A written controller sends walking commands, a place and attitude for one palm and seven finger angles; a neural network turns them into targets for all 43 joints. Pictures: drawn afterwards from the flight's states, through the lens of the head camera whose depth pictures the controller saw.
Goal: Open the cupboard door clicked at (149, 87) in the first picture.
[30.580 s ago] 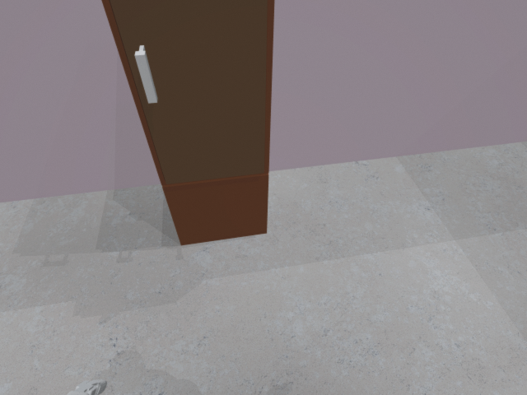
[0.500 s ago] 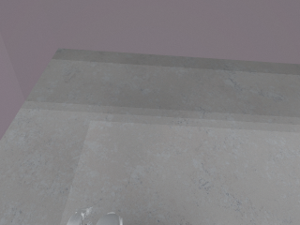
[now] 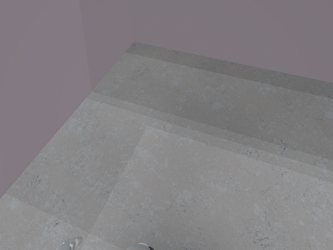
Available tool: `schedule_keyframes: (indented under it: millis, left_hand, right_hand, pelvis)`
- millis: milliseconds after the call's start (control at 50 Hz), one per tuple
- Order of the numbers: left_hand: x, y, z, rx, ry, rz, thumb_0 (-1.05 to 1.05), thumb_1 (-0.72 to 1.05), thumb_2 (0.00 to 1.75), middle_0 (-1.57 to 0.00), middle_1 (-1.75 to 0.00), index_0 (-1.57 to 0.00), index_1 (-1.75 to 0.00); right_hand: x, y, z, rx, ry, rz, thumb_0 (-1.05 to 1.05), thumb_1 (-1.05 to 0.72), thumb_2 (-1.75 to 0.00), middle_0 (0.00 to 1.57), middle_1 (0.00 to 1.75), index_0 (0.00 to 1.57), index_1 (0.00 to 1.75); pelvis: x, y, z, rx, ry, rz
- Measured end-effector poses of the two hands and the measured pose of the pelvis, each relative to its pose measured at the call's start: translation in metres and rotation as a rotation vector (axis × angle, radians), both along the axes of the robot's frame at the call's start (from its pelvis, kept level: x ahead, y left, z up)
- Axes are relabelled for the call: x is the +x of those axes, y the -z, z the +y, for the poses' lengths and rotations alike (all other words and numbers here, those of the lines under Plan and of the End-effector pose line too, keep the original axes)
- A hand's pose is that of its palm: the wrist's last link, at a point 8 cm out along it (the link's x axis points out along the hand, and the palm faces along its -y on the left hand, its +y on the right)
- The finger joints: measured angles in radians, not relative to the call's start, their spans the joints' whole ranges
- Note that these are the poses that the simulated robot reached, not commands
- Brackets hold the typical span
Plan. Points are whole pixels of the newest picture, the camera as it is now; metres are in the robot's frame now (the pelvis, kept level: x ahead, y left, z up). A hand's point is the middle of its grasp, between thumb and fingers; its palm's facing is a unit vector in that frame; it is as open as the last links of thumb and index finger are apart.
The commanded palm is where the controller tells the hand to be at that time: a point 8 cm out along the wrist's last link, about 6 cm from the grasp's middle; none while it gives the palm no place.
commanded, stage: turn to face it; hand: left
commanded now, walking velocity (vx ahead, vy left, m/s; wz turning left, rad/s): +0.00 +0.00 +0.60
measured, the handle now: out of the picture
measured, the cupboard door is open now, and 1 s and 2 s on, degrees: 49 49 49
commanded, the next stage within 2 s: none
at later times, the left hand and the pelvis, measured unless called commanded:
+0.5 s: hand out of the picture +0.00 +0.20 -0.18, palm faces +0.37 -0.89 -0.26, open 7.4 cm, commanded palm none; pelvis +0.03 -0.01 +0.00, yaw +20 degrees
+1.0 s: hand out of the picture +0.03 +0.14 -0.14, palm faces +0.59 -0.77 -0.25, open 7.4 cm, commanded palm none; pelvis +0.09 -0.06 +0.01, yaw +38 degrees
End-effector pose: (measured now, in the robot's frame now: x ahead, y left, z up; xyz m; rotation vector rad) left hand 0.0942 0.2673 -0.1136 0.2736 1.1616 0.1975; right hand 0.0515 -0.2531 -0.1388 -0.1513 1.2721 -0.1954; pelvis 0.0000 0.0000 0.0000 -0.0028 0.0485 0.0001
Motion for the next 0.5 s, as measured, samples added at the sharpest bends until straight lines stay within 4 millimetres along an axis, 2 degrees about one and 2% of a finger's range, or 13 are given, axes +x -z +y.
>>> schedule_keyframes:
  millis: [40,120,220,300,400,440,500]
  left_hand:
    - [-0.013,-0.001,-0.010,0.014,-0.028,0.001,0.01,0.91,0.90,-0.20,-0.30,-0.20,-0.30]
    - [-0.041,-0.008,-0.030,-0.004,-0.101,0.050,0.01,0.91,0.90,-0.20,-0.30,-0.20,-0.30]
    - [-0.068,-0.005,-0.052,-0.053,-0.175,0.101,0.01,0.91,0.90,-0.20,-0.30,-0.20,-0.30]
    - [-0.091,0.005,-0.056,-0.084,-0.255,0.127,0.01,0.91,0.90,-0.20,-0.30,-0.20,-0.30]
    - [-0.122,0.030,-0.041,-0.113,-0.358,0.160,0.01,0.91,0.90,-0.21,-0.30,-0.21,-0.30]
    - [-0.126,0.034,-0.033,-0.106,-0.390,0.175,0.01,0.91,0.90,-0.21,-0.30,-0.20,-0.30]
    - [-0.118,0.029,-0.023,-0.086,-0.423,0.147,0.01,0.91,0.90,-0.20,-0.30,-0.20,-0.30]
  right_hand:
    - [0.011,0.005,-0.012,0.007,-0.020,0.005,0.00,-0.90,-0.90,0.20,0.30,0.21,0.30]
    - [0.039,-0.002,-0.027,0.008,-0.082,0.010,0.01,-0.90,-0.90,0.20,0.30,0.20,0.30]
    - [0.081,-0.014,-0.028,-0.001,-0.166,-0.010,0.01,-0.91,-0.90,0.20,0.30,0.20,0.30]
    - [0.121,-0.017,-0.013,-0.011,-0.265,-0.037,0.01,-0.91,-0.90,0.20,0.30,0.20,0.30]
    - [0.171,-0.015,0.023,-0.030,-0.387,-0.135,0.01,-0.91,-0.90,0.20,0.30,0.20,0.30]
    - [0.181,-0.018,0.034,-0.029,-0.420,-0.162,0.00,-0.91,-0.90,0.20,0.30,0.20,0.30]
    - [0.182,-0.024,0.041,-0.034,-0.454,-0.158,0.00,-0.90,-0.90,0.20,0.30,0.20,0.30]
  pelvis:
    - [0.001,0.002,-0.010,0.014,-0.025,-0.007]
    - [0.008,-0.008,-0.020,0.036,-0.089,-0.012]
    - [0.017,-0.015,-0.028,0.062,-0.158,-0.008]
    - [0.023,-0.012,-0.026,0.060,-0.218,-0.011]
    - [0.028,0.006,-0.013,0.035,-0.292,-0.016]
    - [0.029,0.008,-0.012,0.039,-0.316,-0.023]
    - [0.032,0.002,-0.014,0.026,-0.349,-0.027]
